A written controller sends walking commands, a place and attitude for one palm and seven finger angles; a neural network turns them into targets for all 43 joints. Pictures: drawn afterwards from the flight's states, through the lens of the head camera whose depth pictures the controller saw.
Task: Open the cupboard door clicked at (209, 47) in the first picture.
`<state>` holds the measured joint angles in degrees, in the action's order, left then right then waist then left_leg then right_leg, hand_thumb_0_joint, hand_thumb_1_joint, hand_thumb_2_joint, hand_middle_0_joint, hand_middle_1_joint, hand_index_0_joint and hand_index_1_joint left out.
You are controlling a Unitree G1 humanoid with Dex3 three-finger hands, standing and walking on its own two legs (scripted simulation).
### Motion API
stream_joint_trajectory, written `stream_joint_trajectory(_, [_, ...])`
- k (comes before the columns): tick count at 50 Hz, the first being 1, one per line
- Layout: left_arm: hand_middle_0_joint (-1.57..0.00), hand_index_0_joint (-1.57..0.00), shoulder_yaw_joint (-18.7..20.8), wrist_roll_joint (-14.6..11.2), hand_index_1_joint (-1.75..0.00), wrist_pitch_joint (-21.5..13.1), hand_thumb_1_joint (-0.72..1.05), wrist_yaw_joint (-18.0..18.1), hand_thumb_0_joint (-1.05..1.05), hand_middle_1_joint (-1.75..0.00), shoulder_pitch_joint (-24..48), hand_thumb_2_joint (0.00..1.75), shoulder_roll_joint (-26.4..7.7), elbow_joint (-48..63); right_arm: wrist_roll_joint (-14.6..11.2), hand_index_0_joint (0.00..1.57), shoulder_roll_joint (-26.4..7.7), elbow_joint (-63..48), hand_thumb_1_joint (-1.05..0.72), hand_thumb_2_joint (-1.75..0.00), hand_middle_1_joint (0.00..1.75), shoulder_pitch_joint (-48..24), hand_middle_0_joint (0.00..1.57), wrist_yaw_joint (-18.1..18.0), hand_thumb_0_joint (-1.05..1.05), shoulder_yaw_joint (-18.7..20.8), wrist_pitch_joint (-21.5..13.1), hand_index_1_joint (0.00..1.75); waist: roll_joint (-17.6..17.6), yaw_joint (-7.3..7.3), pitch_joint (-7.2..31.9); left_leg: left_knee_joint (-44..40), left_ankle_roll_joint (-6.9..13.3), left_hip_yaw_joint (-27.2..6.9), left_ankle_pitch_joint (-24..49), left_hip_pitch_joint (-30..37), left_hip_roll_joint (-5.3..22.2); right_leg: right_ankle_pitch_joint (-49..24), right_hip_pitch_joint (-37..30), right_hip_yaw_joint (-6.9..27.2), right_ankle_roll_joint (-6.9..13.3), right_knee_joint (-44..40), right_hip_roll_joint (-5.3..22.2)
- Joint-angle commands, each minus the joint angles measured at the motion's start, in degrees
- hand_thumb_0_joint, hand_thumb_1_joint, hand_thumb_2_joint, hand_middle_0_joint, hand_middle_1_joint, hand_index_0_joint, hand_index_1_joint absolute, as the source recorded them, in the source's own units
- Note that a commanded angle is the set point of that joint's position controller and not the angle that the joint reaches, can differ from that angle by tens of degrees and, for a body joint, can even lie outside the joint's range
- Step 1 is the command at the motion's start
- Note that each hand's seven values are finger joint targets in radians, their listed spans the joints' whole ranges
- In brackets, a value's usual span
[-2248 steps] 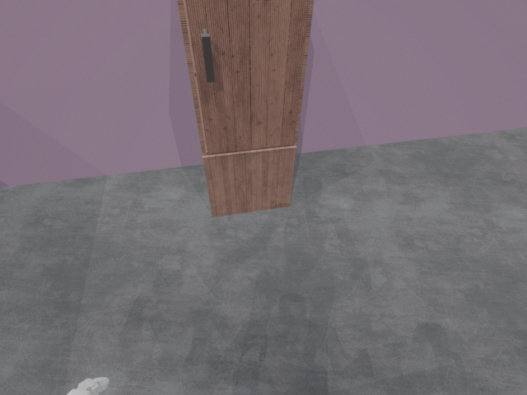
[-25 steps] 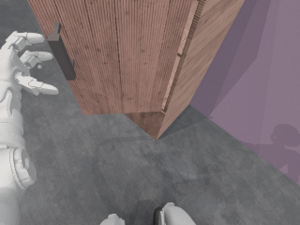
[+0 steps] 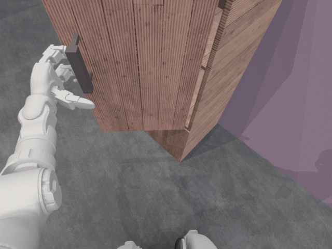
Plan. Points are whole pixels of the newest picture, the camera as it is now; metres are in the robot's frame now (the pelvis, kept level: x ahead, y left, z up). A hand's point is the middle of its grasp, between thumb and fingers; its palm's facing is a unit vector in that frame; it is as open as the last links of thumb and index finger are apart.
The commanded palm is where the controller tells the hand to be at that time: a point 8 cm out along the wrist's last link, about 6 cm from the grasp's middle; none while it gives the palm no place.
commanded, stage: slide the fingers in behind the handle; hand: left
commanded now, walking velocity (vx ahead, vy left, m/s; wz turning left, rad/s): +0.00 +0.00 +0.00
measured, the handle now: (82, 65) +0.54 +0.19 +0.09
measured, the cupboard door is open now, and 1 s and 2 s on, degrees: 47 46 49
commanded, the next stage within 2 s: close the thumb around the handle in 0.84 s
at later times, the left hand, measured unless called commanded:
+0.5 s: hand (89, 76) +0.50 +0.16 +0.10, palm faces +0.02 -1.00 -0.02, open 14.0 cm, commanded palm +0.47 +0.21 +0.09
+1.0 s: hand (89, 77) +0.50 +0.17 +0.09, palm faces +0.00 -1.00 +0.00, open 13.9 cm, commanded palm +0.47 +0.21 +0.09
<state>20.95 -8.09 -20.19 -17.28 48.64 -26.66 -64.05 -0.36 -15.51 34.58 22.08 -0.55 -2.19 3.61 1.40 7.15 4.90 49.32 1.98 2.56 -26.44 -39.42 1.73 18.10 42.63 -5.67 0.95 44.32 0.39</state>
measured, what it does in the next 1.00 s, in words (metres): stands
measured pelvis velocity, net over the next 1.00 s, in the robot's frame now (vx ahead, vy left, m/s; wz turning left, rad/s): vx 0.00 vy -0.01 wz -0.01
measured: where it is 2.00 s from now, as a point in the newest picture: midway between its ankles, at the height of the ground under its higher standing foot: outside the picture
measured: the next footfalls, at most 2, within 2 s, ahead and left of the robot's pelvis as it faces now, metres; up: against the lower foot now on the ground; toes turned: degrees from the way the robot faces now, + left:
none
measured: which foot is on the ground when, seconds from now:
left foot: down 0.00-1.00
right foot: down 0.00-1.00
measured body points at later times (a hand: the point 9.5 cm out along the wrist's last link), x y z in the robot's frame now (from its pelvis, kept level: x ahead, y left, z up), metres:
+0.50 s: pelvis -0.01 -0.02 +0.00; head +0.11 -0.01 +0.43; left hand +0.49 +0.22 +0.10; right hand -0.01 -0.28 -0.12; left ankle -0.03 +0.09 -0.70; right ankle +0.03 -0.12 -0.70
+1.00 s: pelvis +0.00 -0.01 +0.00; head +0.11 +0.00 +0.43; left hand +0.49 +0.22 +0.09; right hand +0.01 -0.27 -0.12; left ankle -0.03 +0.09 -0.70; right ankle +0.03 -0.12 -0.70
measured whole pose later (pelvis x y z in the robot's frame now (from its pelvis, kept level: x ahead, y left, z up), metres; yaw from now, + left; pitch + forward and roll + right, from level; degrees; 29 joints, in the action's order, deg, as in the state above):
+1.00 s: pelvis +0.00 -0.01 +0.00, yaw +0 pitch +18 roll -2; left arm 21.3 -6.3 -21.0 -13.3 51.1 -25.8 -65.8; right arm 0.1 -16.0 34.6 23.8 -0.2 -1.8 2.4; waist 1.5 8.5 4.7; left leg 49.5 1.6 2.9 -26.3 -41.3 2.0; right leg 18.1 45.0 -5.1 1.4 45.2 0.1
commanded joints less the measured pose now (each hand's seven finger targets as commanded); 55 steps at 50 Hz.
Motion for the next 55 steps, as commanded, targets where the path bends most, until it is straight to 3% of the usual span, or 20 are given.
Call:
stream_joint_trajectory(1, [-0.3, -0.3, 1.69, 0.85, -1.2, -2.86, -0.5, 2.04, 0.0, -1.2, 28.04, 0.3, -14.82, 9.3, 0.02, 0.2, -9.86, -2.81, -0.9, -0.9, 0.3, 8.76, 0.2, -1.11, 0.0, 3.43, -1.63, 0.3, 2.32, 2.33, 19.75, -6.22, -0.33, -4.01, 20.5, 6.5, -1.08, -16.41, -14.41, 4.02, 0.16, -2.45, -1.96])
stream_joint_trajectory(5, [-0.3, -0.3, 1.25, 1.74, -1.2, -6.34, -0.5, 3.14, 0.0, -1.2, 31.88, 0.3, -14.86, 14.58, 0.53, 0.2, -9.39, -2.82, -0.9, -0.9, 0.3, 8.97, 0.2, -0.93, 0.0, 3.48, -2.72, 0.3, 8.17, 1.62, 27.4, -5.13, -1.06, -4.94, 24.74, 11.96, -1.14, -17.73, -14.37, 4.31, 0.49, -1.07, -1.96])
stream_joint_trajectory(7, [-0.3, -0.3, 1.07, 0.65, -1.2, -7.28, -0.5, 3.14, 0.0, -1.2, 29.65, 0.3, -13.12, 15.72, 0.69, 0.2, -9.44, -2.89, -0.9, -0.9, 0.3, 9.45, 0.2, -0.65, 0.0, 3.81, -3.09, 0.3, 7.24, 1.49, 31.31, -4.23, -1.28, -5.22, 30.04, 15.02, -0.79, -20.55, -14.88, 3.99, 0.51, -0.59, -2.27])
stream_joint_trajectory(8, [-0.3, -0.3, 2.5, 0.3, -1.2, -6.82, -0.5, 3.08, 0.0, -1.2, 27.09, 0.3, -14.11, 13.16, 0.57, 0.2, -9.69, -2.42, -0.9, -0.9, 0.3, 9.68, 0.2, -0.6, 0.0, 3.96, -2.95, 0.3, 4.82, 1.09, 31.07, -4.21, -1.27, -5.0, 29.65, 13.53, -0.65, -21.12, -15.82, 4.1, 0.29, -0.81, -2.31])
stream_joint_trajectory(11, [-0.3, -0.3, 0.78, 0.61, -1.2, -3.81, -0.5, 2.77, 0.0, -1.2, 26.11, 0.3, -12.31, 6.62, 0.12, 0.2, -9.85, -2.2, -0.9, -0.9, 0.3, 9.47, 0.2, -0.63, 0.0, 3.61, -2.42, 0.3, 0.59, 2.07, 22.48, -5.86, -0.43, -3.7, 21.56, 5.48, -1.24, -19.03, -17.08, 4.19, 0.03, -1.96, -2.04])
stream_joint_trajectory(13, [-0.3, -0.3, 0.34, 1.45, -1.2, -2.56, -0.5, 3.36, 0.0, -1.2, 26.88, 0.3, -12.19, 5.32, 0.01, 0.2, -9.96, -2.36, -0.9, -0.9, 0.3, 9.51, 0.2, -0.76, 0.0, 3.45, -2.34, 0.3, 1.76, 2.21, 19.79, -6.35, -0.17, -3.55, 19.08, 4.29, -1.4, -16.83, -15.37, 4.22, 0.11, -2.33, -1.91])
stream_joint_trajectory(18, [-0.3, -0.3, 1.3, 2.18, -1.2, -5.12, -0.5, 5.17, 0.0, -1.2, 29.04, 0.3, -13.51, 10.54, 0.55, 0.2, -9.46, -2.63, -0.9, -0.9, 0.3, 10.48, 0.2, -0.49, 0.0, 3.82, -2.71, 0.3, 3.55, 1.97, 26.0, -5.51, -0.15, -3.4, 21.74, 6.97, -1.52, -19.26, -17.33, 4.96, 0.09, -1.84, -1.93])
stream_joint_trajectory(22, [-0.3, -0.3, -1.76, 1.39, -1.2, -4.99, -0.5, 4.45, 0.0, -1.2, 29.69, 0.3, -8.99, 7.81, 0.47, 0.2, -9.65, -2.09, -0.9, -0.9, 0.3, 10.75, 0.2, -0.37, 0.0, 3.86, -3.0, 0.3, 1.18, 3.5, 22.81, -5.75, 0.08, -3.29, 18.42, 5.85, -1.5, -16.81, -15.78, 4.81, 0.05, -2.69, -2.06])
stream_joint_trajectory(24, [-0.3, -0.3, 0.73, 1.79, -1.2, -4.53, -0.5, 4.41, 0.0, -1.2, 30.97, 0.3, -13.32, 6.88, 0.32, 0.2, -10.14, -1.49, -0.9, -0.9, 0.3, 10.94, 0.2, -0.61, 0.0, 3.78, -3.06, 0.3, 0.74, 3.25, 23.03, -5.81, 0.22, -3.04, 16.24, 3.45, -1.69, -16.01, -17.39, 5.65, -0.17, -2.87, -1.82])
stream_joint_trajectory(27, [-0.3, -0.3, -1.32, 2.49, -1.2, -4.1, -0.5, 3.86, 0.0, -1.2, 32.57, 0.3, -11.97, 6.57, 0.28, 0.2, -9.9, -1.53, -0.9, -0.9, 0.3, 11.04, 0.2, -0.89, 0.0, 3.52, -3.13, 0.3, 2.54, 4.1, 22.37, -5.62, 0.4, -3.28, 16.13, 3.8, -1.84, -15.47, -15.56, 5.45, 0.0, -2.69, -1.72])
stream_joint_trajectory(30, [-0.3, -0.3, 1.4, 2.27, -1.2, -3.78, -0.5, 3.69, 0.0, -1.2, 30.6, 0.3, -14.88, 6.07, 0.37, 0.2, -10.14, -1.53, -0.9, -0.9, 0.3, 11.24, 0.2, -0.82, 0.0, 3.55, -3.18, 0.3, 2.97, 2.93, 24.15, -5.35, 0.27, -3.11, 17.1, 3.76, -1.74, -16.16, -16.8, 5.65, -0.01, -2.53, -1.69])
stream_joint_trajectory(32, [-0.3, -0.3, 0.74, 1.71, -1.2, -3.73, -0.5, 3.4, 0.0, -1.2, 30.44, 0.3, -13.74, 6.77, 0.39, 0.2, -10.02, -2.07, -0.9, -0.9, 0.3, 11.36, 0.2, -0.91, 0.0, 3.51, -3.18, 0.3, 2.86, 3.08, 25.72, -5.19, 0.38, -3.17, 18.79, 4.58, -1.87, -18.06, -17.54, 5.49, 0.07, -2.22, -1.78])
stream_joint_trajectory(37, [-0.3, -0.3, 1.23, 1.61, -1.2, -2.94, -0.5, 3.33, 0.0, -1.2, 32.02, 0.3, -14.57, 5.11, 0.23, 0.2, -10.34, -2.13, -0.9, -0.9, 0.3, 11.45, 0.2, -1.06, 0.0, 3.46, -3.17, 0.3, 0.77, 3.83, 22.57, -5.3, 0.51, -3.49, 17.26, 3.25, -1.71, -16.36, -16.08, 5.24, -0.05, -2.54, -1.89])
stream_joint_trajectory(39, [-0.3, -0.3, 2.04, 2.25, -1.2, -3.58, -0.5, 3.53, 0.0, -1.2, 30.77, 0.3, -15.58, 7.08, 0.42, 0.2, -10.04, -2.32, -0.9, -0.9, 0.3, 11.51, 0.2, -0.91, 0.0, 3.63, -3.12, 0.3, 4.05, 2.51, 26.25, -5.02, 0.15, -3.39, 20.39, 5.35, -1.7, -18.7, -17.1, 5.2, 0.13, -1.66, -1.8])
stream_joint_trajectory(42, [-0.3, -0.3, 0.37, 1.58, -1.2, -4.5, -0.5, 3.53, 0.0, -1.2, 28.69, 0.3, -12.18, 9.9, 0.62, 0.2, -9.62, -2.92, -0.9, -0.9, 0.3, 11.39, 0.2, -0.41, 0.0, 3.77, -3.05, 0.3, 6.3, 1.97, 28.38, -4.36, -0.26, -3.78, 26.05, 9.64, -1.35, -21.24, -15.65, 4.49, 0.44, -0.95, -2.08])
stream_joint_trajectory(45, [-0.3, -0.3, 2.25, 0.83, -1.2, -4.41, -0.5, 4.06, 0.0, -1.2, 27.3, 0.3, -13.45, 9.82, 0.51, 0.2, -9.91, -2.9, -0.9, -0.9, 0.3, 11.07, 0.2, -0.18, 0.0, 3.94, -2.54, 0.3, 2.16, 1.6, 26.84, -4.88, -0.29, -3.72, 24.75, 7.81, -1.16, -21.27, -17.22, 4.46, 0.19, -1.4, -2.27])
stream_joint_trajectory(47, [-0.3, -0.3, 1.79, 0.72, -1.2, -4.6, -0.5, 4.37, 0.0, -1.2, 28.41, 0.3, -13.07, 10.98, 0.42, 0.2, -9.8, -3.32, -0.9, -0.9, 0.3, 10.57, 0.2, -0.34, 0.0, 3.81, -2.46, 0.3, 3.49, 1.79, 25.77, -5.21, -0.15, -3.48, 24.32, 7.5, -1.39, -21.32, -17.33, 4.49, 0.36, -1.44, -2.24])
stream_joint_trajectory(51, [-0.32, -0.32, 1.42, 1.56, -1.22, -5.41, -0.28, 5.17, 0.0, -1.22, 26.86, 0.4, -12.43, 12.09, 0.52, 0.2, -9.48, -3.1, -0.9, -0.9, 0.3, 10.19, 0.2, -0.16, 0.0, 3.98, -2.4, 0.3, 3.97, 1.28, 25.68, -5.52, -0.47, -3.64, 25.2, 9.22, -1.17, -20.71, -16.49, 4.27, 0.25, -1.53, -2.26])
stream_joint_trajectory(53, [-0.32, -0.32, 0.64, 1.58, -1.24, -6.47, -0.16, 5.24, 0.0, -1.24, 28.64, 0.44, -11.86, 14.84, 0.57, 0.2, -9.37, -2.74, -0.9, -0.9, 0.3, 10.23, 0.2, -0.11, 0.0, 4.08, -2.51, 0.3, 7.2, 1.34, 27.74, -5.11, -0.99, -4.39, 29.61, 13.07, -0.8, -21.57, -14.8, 4.01, 0.42, -1.05, -2.3])
stream_joint_trajectory(55, [-0.33, -0.33, -0.11, 1.06, -1.25, -6.49, -0.05, 5.14, 0.0, -1.25, 26.43, 0.49, -9.83, 13.94, 0.57, 0.2, -9.28, -2.35, -0.9, -0.9, 0.3, 10.34, 0.2, 0.1, 0.0, 4.24, -2.57, 0.3, 5.68, 1.17, 27.61, -5.02, -1.45, -4.87, 31.96, 14.44, -0.42, -21.52, -13.98, 3.45, 0.39, -1.07, -2.48])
